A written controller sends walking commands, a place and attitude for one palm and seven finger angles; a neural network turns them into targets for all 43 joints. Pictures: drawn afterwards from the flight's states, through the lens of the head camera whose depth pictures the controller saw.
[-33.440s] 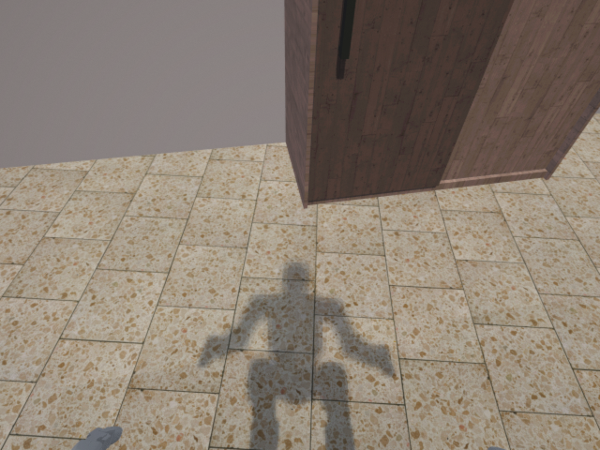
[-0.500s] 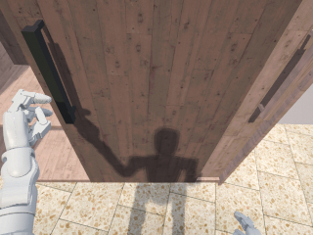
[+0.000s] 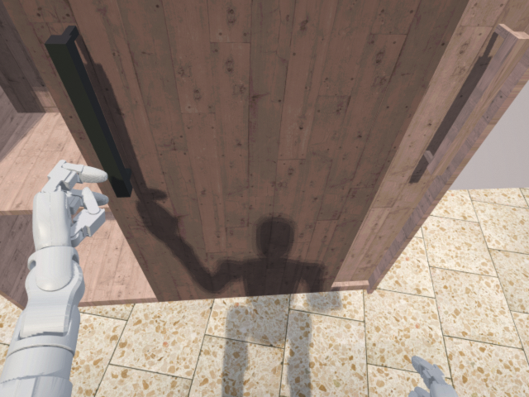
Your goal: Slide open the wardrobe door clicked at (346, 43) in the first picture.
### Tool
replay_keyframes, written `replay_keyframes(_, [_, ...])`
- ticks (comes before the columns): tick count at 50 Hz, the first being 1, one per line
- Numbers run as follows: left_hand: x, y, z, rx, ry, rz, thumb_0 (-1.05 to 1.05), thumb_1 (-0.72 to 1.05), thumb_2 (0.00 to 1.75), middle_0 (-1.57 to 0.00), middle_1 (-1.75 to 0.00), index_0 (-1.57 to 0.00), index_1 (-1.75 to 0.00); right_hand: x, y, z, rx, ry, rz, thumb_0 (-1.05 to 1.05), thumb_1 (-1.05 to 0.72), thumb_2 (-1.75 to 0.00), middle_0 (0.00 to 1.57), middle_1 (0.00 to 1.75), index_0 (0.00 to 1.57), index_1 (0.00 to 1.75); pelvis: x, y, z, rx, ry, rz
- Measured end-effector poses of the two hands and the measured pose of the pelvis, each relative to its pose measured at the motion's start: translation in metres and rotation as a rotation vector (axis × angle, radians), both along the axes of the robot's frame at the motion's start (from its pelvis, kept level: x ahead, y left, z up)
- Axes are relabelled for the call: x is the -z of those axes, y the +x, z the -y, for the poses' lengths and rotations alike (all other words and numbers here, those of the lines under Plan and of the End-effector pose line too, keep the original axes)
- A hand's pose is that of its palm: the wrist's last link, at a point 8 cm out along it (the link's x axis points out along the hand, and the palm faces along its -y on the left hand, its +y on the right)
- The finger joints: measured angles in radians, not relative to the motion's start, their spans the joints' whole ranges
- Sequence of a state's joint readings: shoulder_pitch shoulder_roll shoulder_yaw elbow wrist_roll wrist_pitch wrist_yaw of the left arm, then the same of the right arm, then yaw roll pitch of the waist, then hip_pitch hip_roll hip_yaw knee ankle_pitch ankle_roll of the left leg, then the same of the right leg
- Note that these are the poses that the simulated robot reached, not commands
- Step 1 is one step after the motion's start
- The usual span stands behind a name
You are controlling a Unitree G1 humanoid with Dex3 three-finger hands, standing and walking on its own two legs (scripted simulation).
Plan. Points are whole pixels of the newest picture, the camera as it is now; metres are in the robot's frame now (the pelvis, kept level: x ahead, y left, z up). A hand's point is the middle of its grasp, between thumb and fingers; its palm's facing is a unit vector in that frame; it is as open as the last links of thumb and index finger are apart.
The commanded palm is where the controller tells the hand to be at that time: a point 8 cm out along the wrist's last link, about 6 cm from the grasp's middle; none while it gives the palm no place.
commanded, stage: stop walking and hold the door there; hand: left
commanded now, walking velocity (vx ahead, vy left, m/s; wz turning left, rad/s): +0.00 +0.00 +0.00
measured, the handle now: (102, 124) +0.51 +0.32 +0.12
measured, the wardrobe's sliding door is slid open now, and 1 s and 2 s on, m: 0.46 0.46 0.46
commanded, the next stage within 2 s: loosen the grip on the handle in 1.04 s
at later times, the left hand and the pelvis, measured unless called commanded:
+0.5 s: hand (107, 207) +0.36 +0.27 +0.07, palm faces +0.42 -0.85 -0.31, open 4.6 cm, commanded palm +0.32 +0.30 +0.09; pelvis +0.02 -0.02 +0.00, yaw -1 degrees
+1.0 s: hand (108, 188) +0.40 +0.28 +0.07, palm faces +0.43 -0.85 -0.29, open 4.6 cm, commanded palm +0.36 +0.31 +0.09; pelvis +0.04 -0.02 +0.00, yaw -1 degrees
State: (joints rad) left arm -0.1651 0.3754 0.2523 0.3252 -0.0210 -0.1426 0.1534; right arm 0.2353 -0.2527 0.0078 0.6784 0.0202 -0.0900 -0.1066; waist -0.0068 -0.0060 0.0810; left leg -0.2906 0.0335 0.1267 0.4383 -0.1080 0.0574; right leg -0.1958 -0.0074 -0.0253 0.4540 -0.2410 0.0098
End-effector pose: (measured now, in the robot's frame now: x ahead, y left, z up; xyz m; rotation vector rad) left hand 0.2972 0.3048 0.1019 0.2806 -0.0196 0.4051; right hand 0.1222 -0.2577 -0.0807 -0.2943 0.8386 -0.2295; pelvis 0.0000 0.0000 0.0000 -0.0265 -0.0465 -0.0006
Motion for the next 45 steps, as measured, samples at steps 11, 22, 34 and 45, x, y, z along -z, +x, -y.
replay_keyframes(11, [0.015, -0.006, 0.003, -0.047, 0.007, -0.117, 0.02, 0.89, 0.90, -0.45, -1.40, -0.46, -1.40, 0.015, -0.005, 0.001, 0.010, 0.077, -0.015, 0.01, -0.90, -0.90, 0.20, 0.30, 0.20, 0.30, 0.000, -0.001, 0.015, 0.014, 0.001, -0.012])
replay_keyframes(22, [0.011, 0.015, -0.001, -0.057, 0.014, -0.077, 0.02, 0.90, 0.90, -0.45, -1.40, -0.46, -1.40, 0.013, 0.007, 0.016, 0.021, 0.033, -0.037, 0.01, -0.90, -0.90, 0.20, 0.30, 0.20, 0.30, 0.001, 0.015, 0.019, 0.012, 0.003, -0.026])
replay_keyframes(34, [0.013, 0.046, -0.001, -0.059, 0.005, -0.105, 0.02, 0.90, 0.90, -0.45, -1.40, -0.46, -1.40, 0.008, 0.042, 0.020, 0.026, 0.038, -0.002, 0.01, -0.90, -0.90, 0.20, 0.30, 0.20, 0.30, 0.001, 0.035, 0.024, 0.024, 0.004, -0.044])
replay_keyframes(45, [0.013, 0.059, -0.015, -0.097, -0.014, -0.108, 0.02, 0.90, 0.90, -0.45, -1.40, -0.46, -1.40, 0.006, 0.046, 0.022, 0.035, 0.021, -0.021, 0.01, -0.90, -0.90, 0.20, 0.30, 0.20, 0.30, 0.000, 0.042, 0.022, 0.024, 0.002, -0.051])
